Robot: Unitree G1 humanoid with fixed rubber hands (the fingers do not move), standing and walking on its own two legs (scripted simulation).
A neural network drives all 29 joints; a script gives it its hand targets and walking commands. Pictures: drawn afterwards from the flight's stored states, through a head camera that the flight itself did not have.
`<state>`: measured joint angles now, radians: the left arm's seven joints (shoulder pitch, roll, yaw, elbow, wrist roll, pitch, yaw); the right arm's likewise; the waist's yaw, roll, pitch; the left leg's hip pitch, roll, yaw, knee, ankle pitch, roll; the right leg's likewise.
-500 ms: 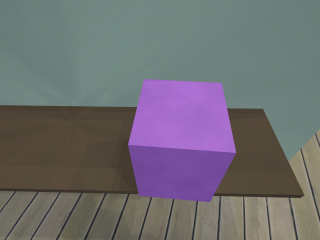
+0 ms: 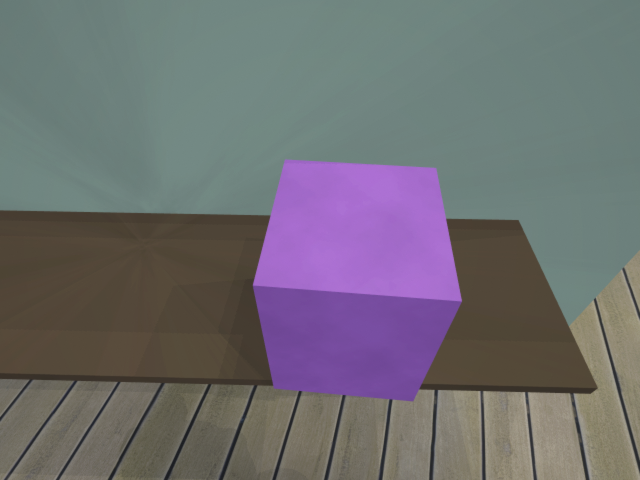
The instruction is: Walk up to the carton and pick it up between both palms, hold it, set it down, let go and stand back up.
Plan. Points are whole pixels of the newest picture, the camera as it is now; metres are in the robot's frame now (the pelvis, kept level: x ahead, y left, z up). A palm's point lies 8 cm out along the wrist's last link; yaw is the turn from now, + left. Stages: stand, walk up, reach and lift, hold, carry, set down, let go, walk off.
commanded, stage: stand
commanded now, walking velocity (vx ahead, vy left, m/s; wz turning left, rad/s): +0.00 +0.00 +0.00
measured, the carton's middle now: (350, 283) +0.38 -0.03 +0.04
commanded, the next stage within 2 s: walk up in 0.72 s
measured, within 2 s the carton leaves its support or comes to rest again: neither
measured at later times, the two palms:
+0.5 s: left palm out of the picture -0.03 +0.20 -0.15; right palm out of the picture -0.04 -0.19 -0.15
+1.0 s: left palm out of the picture -0.03 +0.21 -0.15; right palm out of the picture -0.04 -0.19 -0.15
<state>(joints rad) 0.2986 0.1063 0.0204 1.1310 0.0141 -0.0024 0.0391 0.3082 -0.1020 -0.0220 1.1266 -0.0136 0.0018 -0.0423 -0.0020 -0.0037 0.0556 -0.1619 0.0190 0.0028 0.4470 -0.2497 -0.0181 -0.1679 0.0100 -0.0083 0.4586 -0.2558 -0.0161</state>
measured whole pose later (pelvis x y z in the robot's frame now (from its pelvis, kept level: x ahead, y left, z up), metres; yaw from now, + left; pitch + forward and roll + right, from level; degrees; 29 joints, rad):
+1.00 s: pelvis -0.01 +0.01 +0.00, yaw +0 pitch -2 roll +0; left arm 0.31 0.09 0.00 1.13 0.02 -0.02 0.05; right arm 0.29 -0.11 -0.02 1.16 -0.02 0.00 -0.05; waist 0.01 0.02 0.07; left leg -0.20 0.02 0.01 0.49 -0.26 0.00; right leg -0.20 0.00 0.00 0.47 -0.24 0.00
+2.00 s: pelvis -0.03 +0.05 +0.00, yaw -5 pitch -2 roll +0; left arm 0.31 0.18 -0.08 1.12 0.00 -0.03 0.03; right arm 0.32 -0.18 0.07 1.16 0.00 -0.02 -0.03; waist -0.01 -0.01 0.03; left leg -0.20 -0.01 0.12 0.42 -0.20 0.05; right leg -0.13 0.00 -0.02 0.44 -0.28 -0.01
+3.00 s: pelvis -0.05 +0.03 -0.01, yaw -5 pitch -3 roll -1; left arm 0.11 0.24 0.04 0.31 0.13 0.79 -0.16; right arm 0.00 -0.20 0.08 0.61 0.18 0.36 -0.03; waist -0.04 -0.03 0.07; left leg -0.29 0.05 0.08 0.63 -0.28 0.01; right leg -0.20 0.03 -0.08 0.59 -0.33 -0.04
